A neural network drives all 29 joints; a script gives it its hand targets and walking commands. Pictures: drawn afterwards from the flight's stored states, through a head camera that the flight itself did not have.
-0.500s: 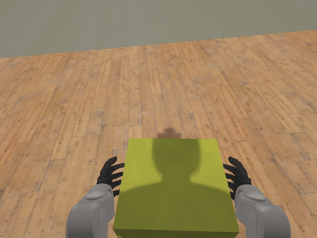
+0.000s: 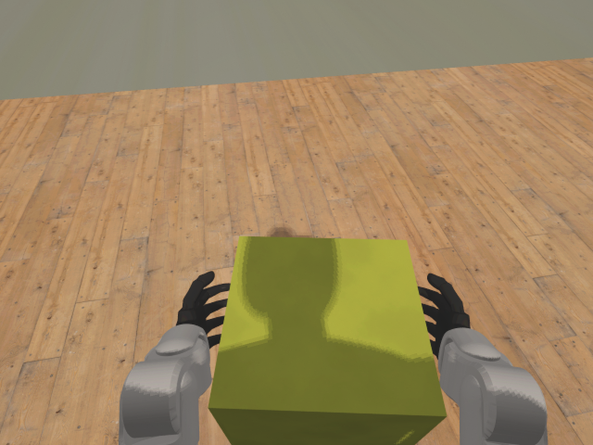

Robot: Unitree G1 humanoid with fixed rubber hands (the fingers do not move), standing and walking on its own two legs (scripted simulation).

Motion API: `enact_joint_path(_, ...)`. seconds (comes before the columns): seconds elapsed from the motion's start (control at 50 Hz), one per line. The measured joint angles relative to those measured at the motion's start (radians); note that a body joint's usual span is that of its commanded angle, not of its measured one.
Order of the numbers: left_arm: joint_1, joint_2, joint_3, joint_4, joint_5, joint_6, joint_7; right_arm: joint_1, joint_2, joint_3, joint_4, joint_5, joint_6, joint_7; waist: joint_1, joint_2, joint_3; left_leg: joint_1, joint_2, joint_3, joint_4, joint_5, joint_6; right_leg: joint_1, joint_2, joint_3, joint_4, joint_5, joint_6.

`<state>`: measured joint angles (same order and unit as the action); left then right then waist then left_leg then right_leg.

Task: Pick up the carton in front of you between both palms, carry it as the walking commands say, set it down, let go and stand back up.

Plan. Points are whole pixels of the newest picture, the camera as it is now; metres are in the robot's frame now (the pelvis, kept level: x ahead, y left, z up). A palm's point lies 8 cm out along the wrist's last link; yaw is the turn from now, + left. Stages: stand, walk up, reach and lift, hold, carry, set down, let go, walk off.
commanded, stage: carry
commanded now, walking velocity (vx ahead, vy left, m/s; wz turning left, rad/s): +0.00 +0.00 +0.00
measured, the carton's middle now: (318, 356) +0.26 +0.00 +0.01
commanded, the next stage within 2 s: hold in 1.90 s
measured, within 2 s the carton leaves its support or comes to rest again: neither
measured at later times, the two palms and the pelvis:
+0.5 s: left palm (218, 283) +0.32 +0.13 +0.09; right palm (449, 283) +0.33 -0.17 +0.09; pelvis +0.08 -0.02 -0.01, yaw +1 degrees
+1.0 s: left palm (218, 307) +0.30 +0.13 +0.07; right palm (453, 307) +0.30 -0.17 +0.07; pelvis +0.05 -0.02 +0.00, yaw +1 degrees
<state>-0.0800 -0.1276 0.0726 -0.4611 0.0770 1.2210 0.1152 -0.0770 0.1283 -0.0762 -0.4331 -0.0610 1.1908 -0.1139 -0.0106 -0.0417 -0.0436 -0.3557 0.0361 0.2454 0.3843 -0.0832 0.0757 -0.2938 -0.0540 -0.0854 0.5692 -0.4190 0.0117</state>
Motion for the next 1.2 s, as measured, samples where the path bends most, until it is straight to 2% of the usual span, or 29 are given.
enact_joint_path(0.04, 0.012, 0.0, -0.009, -0.01, -0.001, -0.003, 0.0, 0.019, -0.001, 0.004, -0.017, 0.0, -0.004, 0.001, -0.006, -0.001, -0.014, 0.016, -0.005, -0.005, 0.021, -0.031, -0.008, 0.026, -0.013, -0.013, -0.07, 0.173, 0.001)
enact_joint_path(0.06, 0.02, 0.0, -0.014, -0.014, -0.001, -0.003, 0.0, 0.027, -0.001, 0.006, -0.024, 0.0, -0.002, 0.001, -0.006, 0.003, -0.029, 0.022, -0.005, -0.008, 0.033, -0.049, -0.013, 0.042, -0.014, -0.017, -0.078, 0.175, 0.002)
enact_joint_path(0.14, 0.026, 0.001, -0.015, -0.013, -0.001, 0.003, -0.001, 0.025, -0.001, 0.007, -0.026, -0.005, 0.015, 0.002, -0.002, 0.026, -0.084, 0.035, 0.01, -0.017, 0.074, -0.107, -0.032, 0.08, -0.003, -0.026, -0.082, 0.094, -0.003)
enact_joint_path(0.34, 0.02, 0.0, -0.002, 0.041, 0.0, 0.009, -0.003, 0.007, -0.001, 0.003, 0.028, -0.016, 0.033, 0.002, 0.013, 0.036, -0.12, 0.026, 0.036, -0.037, 0.174, -0.201, -0.06, 0.102, 0.011, -0.04, -0.041, 0.024, -0.013)
enact_joint_path(0.62, 0.038, 0.001, -0.012, 0.006, -0.002, 0.011, -0.002, 0.03, -0.001, 0.011, -0.009, -0.012, 0.031, 0.0, 0.008, 0.031, -0.099, 0.034, 0.043, -0.041, 0.185, -0.209, -0.069, 0.112, 0.013, -0.048, -0.031, 0.012, -0.02)
enact_joint_path(0.78, 0.042, 0.001, -0.012, 0.034, 0.004, 0.005, -0.006, 0.033, -0.001, 0.01, 0.018, -0.018, 0.028, 0.003, 0.008, 0.033, -0.102, 0.042, 0.045, -0.041, 0.166, -0.187, -0.068, 0.117, 0.017, -0.05, -0.045, 0.031, -0.023)
enact_joint_path(0.94, 0.029, 0.001, -0.007, 0.152, 0.042, -0.064, -0.031, 0.019, -0.002, 0.004, 0.135, -0.06, -0.04, 0.032, 0.008, 0.034, -0.093, 0.042, 0.045, -0.044, 0.141, -0.154, -0.064, 0.112, 0.019, -0.054, -0.058, 0.058, -0.027)
enact_joint_path(1.2, -0.017, 0.0, 0.019, 0.366, 0.098, -0.255, -0.083, -0.027, 0.0, -0.023, 0.351, -0.114, -0.234, 0.082, 0.009, 0.036, -0.072, 0.025, 0.046, -0.047, 0.117, -0.112, -0.059, 0.088, 0.022, -0.058, -0.063, 0.09, -0.031)
